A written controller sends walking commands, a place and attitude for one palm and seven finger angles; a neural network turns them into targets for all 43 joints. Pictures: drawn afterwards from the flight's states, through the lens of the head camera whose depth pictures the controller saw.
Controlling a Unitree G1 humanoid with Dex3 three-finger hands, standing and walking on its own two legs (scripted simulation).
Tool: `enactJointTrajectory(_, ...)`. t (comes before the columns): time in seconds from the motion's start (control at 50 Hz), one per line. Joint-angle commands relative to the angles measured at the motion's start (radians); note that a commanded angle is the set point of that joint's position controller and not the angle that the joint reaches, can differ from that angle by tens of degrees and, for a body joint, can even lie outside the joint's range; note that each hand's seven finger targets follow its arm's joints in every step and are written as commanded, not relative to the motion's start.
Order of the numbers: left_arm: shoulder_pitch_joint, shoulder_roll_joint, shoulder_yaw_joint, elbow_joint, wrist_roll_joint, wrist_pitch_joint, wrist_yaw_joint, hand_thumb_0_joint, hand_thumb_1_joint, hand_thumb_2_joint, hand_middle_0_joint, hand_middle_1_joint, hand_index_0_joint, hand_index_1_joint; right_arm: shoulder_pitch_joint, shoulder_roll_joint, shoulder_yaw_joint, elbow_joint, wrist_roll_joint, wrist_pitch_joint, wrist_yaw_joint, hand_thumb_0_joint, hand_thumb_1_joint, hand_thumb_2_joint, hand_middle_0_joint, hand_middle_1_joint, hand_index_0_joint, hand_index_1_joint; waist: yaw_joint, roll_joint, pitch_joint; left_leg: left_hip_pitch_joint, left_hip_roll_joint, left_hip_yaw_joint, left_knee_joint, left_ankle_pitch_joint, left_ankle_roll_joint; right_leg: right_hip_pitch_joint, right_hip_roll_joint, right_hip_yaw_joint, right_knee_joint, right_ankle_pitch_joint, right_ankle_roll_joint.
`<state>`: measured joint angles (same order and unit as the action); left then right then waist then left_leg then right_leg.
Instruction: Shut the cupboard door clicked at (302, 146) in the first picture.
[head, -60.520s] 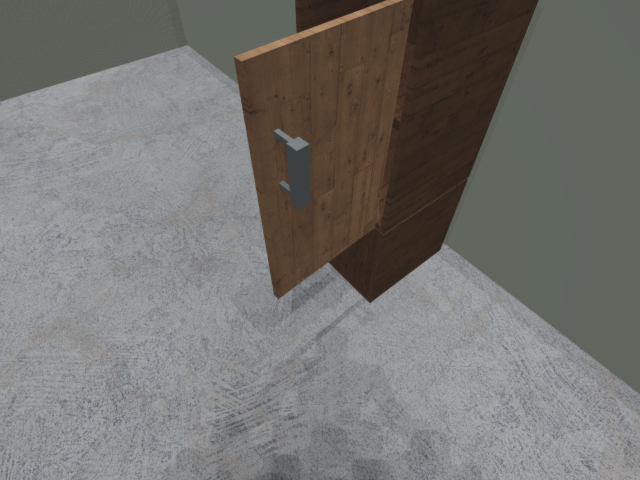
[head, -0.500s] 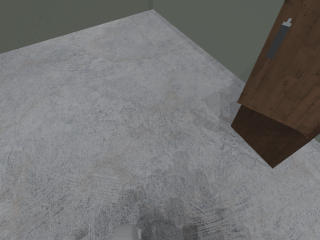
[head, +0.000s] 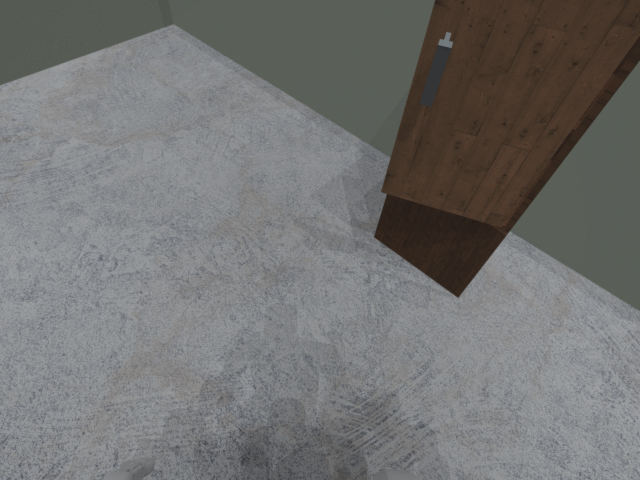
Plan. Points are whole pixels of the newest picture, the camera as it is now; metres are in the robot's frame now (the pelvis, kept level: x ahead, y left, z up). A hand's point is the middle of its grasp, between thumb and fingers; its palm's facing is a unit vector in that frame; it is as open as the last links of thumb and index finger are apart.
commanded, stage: turn to face it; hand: left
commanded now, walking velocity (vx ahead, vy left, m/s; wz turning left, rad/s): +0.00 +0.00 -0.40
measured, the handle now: (437, 69) +0.85 -0.19 +0.06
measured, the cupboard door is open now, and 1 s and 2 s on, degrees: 23 23 23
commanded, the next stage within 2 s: take the last steps up to it in 0.36 s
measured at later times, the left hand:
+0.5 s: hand out of the picture +0.12 +0.17 -0.19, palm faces -0.14 -0.98 -0.16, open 7.4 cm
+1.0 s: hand (289, 400) +0.25 +0.06 -0.17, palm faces -0.33 -0.92 -0.20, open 7.4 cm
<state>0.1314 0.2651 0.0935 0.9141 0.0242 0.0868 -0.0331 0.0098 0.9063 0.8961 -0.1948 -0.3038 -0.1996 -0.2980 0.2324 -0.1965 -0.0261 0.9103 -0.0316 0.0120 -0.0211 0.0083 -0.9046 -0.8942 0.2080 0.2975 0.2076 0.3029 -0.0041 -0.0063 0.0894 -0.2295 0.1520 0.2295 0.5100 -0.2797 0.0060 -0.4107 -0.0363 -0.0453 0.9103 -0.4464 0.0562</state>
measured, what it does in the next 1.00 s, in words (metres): steps to the right, turning right: right foot, then left foot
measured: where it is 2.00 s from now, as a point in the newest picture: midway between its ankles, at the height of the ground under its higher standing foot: (382, 422)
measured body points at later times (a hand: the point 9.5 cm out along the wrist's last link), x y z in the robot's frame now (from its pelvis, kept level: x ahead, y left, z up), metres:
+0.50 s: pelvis +0.02 +0.00 -0.01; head +0.05 +0.03 +0.43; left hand +0.13 +0.22 -0.18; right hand +0.02 -0.26 -0.14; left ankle +0.04 +0.10 -0.74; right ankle -0.02 -0.14 -0.73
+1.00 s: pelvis +0.08 -0.09 -0.01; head +0.11 -0.10 +0.43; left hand +0.27 +0.10 -0.15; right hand -0.09 -0.28 -0.16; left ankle +0.04 +0.09 -0.73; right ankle +0.07 -0.21 -0.75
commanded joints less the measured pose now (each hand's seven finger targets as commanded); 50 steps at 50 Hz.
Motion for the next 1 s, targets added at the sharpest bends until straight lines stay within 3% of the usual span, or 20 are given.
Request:
enactJointTrajectory(0.0, -0.024, 0.026, -0.009, -0.082, -0.004, -0.038, -0.002, 0.0, 0.9, 0.9, -0.2, -0.3, -0.2, -0.3, 0.051, -0.241, -0.072, -0.026, 0.002, -0.007, -0.006, 0.0, -0.9, -0.9, 0.2, 0.3, 0.2, 0.3, -0.027, 0.229, -0.138, 0.135, 0.221, -0.127, -0.079, 0.445, 0.097, 0.061, 0.029, -0.052, -0.218, 0.044, -0.033)
enactJointTrajectory(0.04, 0.058, 0.05, -0.004, -0.056, -0.002, -0.046, 0.004, 0.0, 0.9, 0.9, -0.2, -0.3, -0.2, -0.3, 0.027, -0.239, -0.075, -0.024, 0.01, -0.002, -0.002, 0.0, -0.9, -0.9, 0.2, 0.3, 0.2, 0.3, 0.019, 0.178, -0.149, 0.042, 0.192, -0.084, 0.015, 0.337, 0.041, 0.23, 0.03, -0.057, -0.434, 0.239, -0.053)
enactJointTrajectory(0.06, 0.11, 0.112, 0.003, -0.038, 0.003, -0.056, 0.013, 0.0, 0.9, 0.9, -0.2, -0.3, -0.2, -0.3, 0.038, -0.206, -0.072, -0.03, 0.019, -0.001, 0.007, 0.0, -0.9, -0.9, 0.2, 0.3, 0.2, 0.3, 0.039, 0.047, -0.179, -0.079, 0.137, -0.055, 0.142, 0.211, -0.011, 0.391, -0.06, 0.058, -0.535, 0.361, -0.089)
enactJointTrajectory(0.08, 0.156, 0.211, 0.023, -0.022, 0.011, -0.068, 0.027, 0.0, 0.9, 0.9, -0.2, -0.3, -0.2, -0.3, -0.006, -0.121, -0.049, -0.073, 0.021, 0.002, 0.009, 0.0, -0.9, -0.9, 0.2, 0.3, 0.2, 0.3, 0.072, -0.271, -0.149, -0.336, -0.022, 0.006, 0.346, -0.294, -0.072, 0.488, -0.303, 0.368, -0.586, 0.624, -0.188)
enactJointTrajectory(0.1, 0.2, 0.237, 0.016, -0.009, -0.006, -0.067, 0.034, 0.0, 0.9, 0.9, -0.2, -0.3, -0.2, -0.3, -0.054, -0.137, -0.042, -0.089, 0.021, 0.019, 0.004, 0.0, -0.9, -0.9, 0.2, 0.3, 0.2, 0.3, 0.096, -0.211, -0.129, -0.35, -0.054, -0.13, 0.517, -0.367, -0.069, 0.369, -0.366, 0.398, -0.583, 0.725, -0.264)
enactJointTrajectory(0.14, 0.098, 0.192, 0.016, -0.025, -0.001, -0.07, 0.049, 0.0, 0.9, 0.9, -0.2, -0.3, -0.2, -0.3, -0.043, -0.147, -0.046, -0.064, 0.021, 0.028, -0.006, 0.0, -0.9, -0.9, 0.2, 0.3, 0.2, 0.3, 0.045, -0.288, -0.102, -0.419, -0.049, -0.228, 0.657, -0.278, -0.069, 0.323, -0.306, 0.395, -0.613, 0.558, -0.277)
enactJointTrajectory(0.18, 0.002, 0.135, -0.003, -0.052, -0.003, -0.069, 0.052, 0.0, 0.9, 0.9, -0.2, -0.3, -0.2, -0.3, 0.009, -0.142, -0.043, -0.024, 0.015, 0.025, 0.004, 0.0, -0.9, -0.9, 0.2, 0.3, 0.2, 0.3, -0.011, -0.175, -0.117, -0.348, -0.035, -0.213, 0.633, -0.145, -0.08, 0.279, -0.215, 0.232, -0.586, 0.514, -0.238)
enactJointTrajectory(0.34, 0.044, 0.141, 0.004, -0.016, 0.005, -0.068, 0.045, 0.0, 0.9, 0.9, -0.2, -0.3, -0.2, -0.3, 0.014, -0.102, -0.03, -0.013, 0.019, 0.012, -0.002, 0.0, -0.9, -0.9, 0.2, 0.3, 0.2, 0.3, 0.008, -0.147, -0.11, -0.172, -0.095, -0.167, 0.238, -0.126, -0.074, 0.224, -0.194, 0.279, -0.558, 0.483, -0.249)
enactJointTrajectory(0.4, 0.018, 0.113, 0.0, -0.01, -0.009, -0.059, 0.045, 0.0, 0.9, 0.9, -0.2, -0.3, -0.2, -0.3, 0.126, -0.111, -0.025, 0.03, 0.019, -0.005, -0.012, 0.0, -0.9, -0.9, 0.2, 0.3, 0.2, 0.3, -0.042, -0.093, -0.134, 0.061, -0.097, -0.17, -0.075, 0.113, -0.062, 0.128, -0.128, 0.244, -0.446, 0.41, -0.164)
enactJointTrajectory(0.44, 0.085, 0.007, -0.019, -0.022, -0.019, -0.049, 0.037, 0.0, 0.9, 0.9, -0.2, -0.3, -0.2, -0.3, 0.126, -0.24, -0.042, 0.017, 0.004, -0.018, -0.019, 0.0, -0.9, -0.9, 0.2, 0.3, 0.2, 0.3, -0.015, 0.279, -0.141, 0.114, 0.211, -0.493, -0.197, 0.279, 0.084, -0.004, 0.053, 0.072, -0.22, 0.025, -0.061)
enactJointTrajectory(0.46, 0.045, 0.03, -0.018, -0.028, -0.011, -0.038, 0.037, 0.0, 0.9, 0.9, -0.2, -0.3, -0.2, -0.3, 0.126, -0.25, -0.048, 0.018, -0.004, -0.016, -0.027, 0.0, -0.9, -0.9, 0.2, 0.3, 0.2, 0.3, -0.043, 0.315, -0.106, 0.067, 0.279, -0.567, -0.258, 0.216, 0.136, -0.046, 0.059, 0.068, -0.021, -0.139, -0.047)
enactJointTrajectory(0.54, 0.02, 0.028, -0.004, -0.002, 0.007, -0.048, 0.003, 0.0, 0.9, 0.9, -0.2, -0.3, -0.2, -0.3, 0.112, -0.185, -0.033, 0.019, -0.009, -0.032, -0.03, 0.0, -0.9, -0.9, 0.2, 0.3, 0.2, 0.3, -0.029, 0.15, -0.065, 0.11, 0.186, -0.407, -0.281, 0.089, 0.099, -0.172, 0.016, 0.086, 0.207, 0.035, -0.038)
enactJointTrajectory(0.7, -0.051, -0.004, -0.019, -0.002, 0.009, -0.055, -0.022, 0.0, 0.9, 0.9, -0.2, -0.3, -0.2, -0.3, 0.244, -0.171, -0.048, 0.097, -0.006, -0.058, -0.027, 0.0, -0.9, -0.9, 0.2, 0.3, 0.2, 0.3, -0.068, 0.146, -0.057, 0.246, 0.215, -0.291, -0.3, 0.161, 0.115, -0.239, -0.027, 0.041, 0.049, 0.134, -0.028)
enactJointTrajectory(0.78, -0.104, -0.018, -0.026, -0.011, 0.009, -0.058, -0.029, 0.0, 0.9, 0.9, -0.2, -0.3, -0.2, -0.3, 0.242, -0.177, -0.056, 0.116, -0.011, -0.052, -0.017, 0.0, -0.9, -0.9, 0.2, 0.3, 0.2, 0.3, -0.073, 0.181, -0.004, 0.144, 0.211, -0.241, -0.324, 0.036, 0.11, -0.141, -0.036, 0.004, -0.137, 0.142, -0.036)
enactJointTrajectory(0.86, -0.043, -0.009, -0.022, 0.02, 0.006, -0.074, -0.026, 0.0, 0.9, 0.9, -0.2, -0.3, -0.2, -0.3, 0.195, -0.191, -0.062, 0.125, -0.012, -0.046, -0.007, 0.0, -0.9, -0.9, 0.2, 0.3, 0.2, 0.3, -0.037, 0.185, -0.026, 0.055, 0.185, -0.208, -0.258, 0.01, 0.093, 0.075, 0.009, -0.057, -0.312, 0.152, -0.053)
enactJointTrajectory(0.9, 0.109, 0.025, -0.011, 0.081, 0.006, -0.089, -0.017, 0.0, 0.9, 0.9, -0.2, -0.3, -0.2, -0.3, 0.17, -0.173, -0.058, 0.129, -0.004, -0.043, 0.0, 0.0, -0.9, -0.9, 0.2, 0.3, 0.2, 0.3, 0.036, 0.097, -0.075, -0.036, 0.112, -0.145, -0.108, 0.02, 0.041, 0.316, 0.041, -0.078, -0.459, 0.232, -0.074)
enactJointTrajectory(0.92, 0.227, 0.083, 0.002, 0.121, 0.008, -0.103, -0.005, 0.0, 0.9, 0.9, -0.2, -0.3, -0.2, -0.3, 0.161, -0.136, -0.051, 0.122, 0.007, -0.046, 0.009, 0.0, -0.9, -0.9, 0.2, 0.3, 0.2, 0.3, 0.092, -0.031, -0.122, -0.187, 0.045, -0.055, 0.094, 0.009, 0.007, 0.521, -0.065, 0.046, -0.534, 0.117, -0.123)
enactJointTrajectory(0.94, 0.349, 0.181, 0.022, 0.166, 0.007, -0.115, 0.013, 0.0, 0.9, 0.9, -0.2, -0.3, -0.2, -0.3, 0.115, -0.046, -0.026, 0.078, 0.018, -0.051, 0.014, 0.0, -0.9, -0.9, 0.2, 0.3, 0.2, 0.3, 0.137, -0.295, -0.143, -0.421, -0.093, -0.011, 0.382, -0.321, -0.026, 0.642, -0.3, 0.398, -0.655, 0.008, -0.227)
enactJointTrajectory(0.96, 0.351, 0.182, 0.017, 0.168, -0.007, -0.112, 0.029, 0.0, 0.9, 0.9, -0.2, -0.3, -0.2, -0.3, 0.05, -0.082, -0.031, 0.048, 0.016, -0.041, 0.013, 0.0, -0.9, -0.9, 0.2, 0.3, 0.2, 0.3, 0.137, -0.215, -0.101, -0.449, -0.073, -0.135, 0.543, -0.359, -0.008, 0.519, -0.367, 0.481, -0.737, -0.027, -0.271)
enactJointTrajectory(0.98, 0.272, 0.164, 0.015, 0.155, -0.002, -0.116, 0.035, 0.0, 0.9, 0.9, -0.2, -0.3, -0.2, -0.3, 0.048, -0.073, -0.036, 0.061, 0.016, -0.042, 0.009, 0.0, -0.9, -0.9, 0.2, 0.3, 0.2, 0.3, 0.101, -0.284, -0.072, -0.495, -0.05, -0.179, 0.639, -0.276, -0.004, 0.474, -0.345, 0.48, -0.751, -0.037, -0.288)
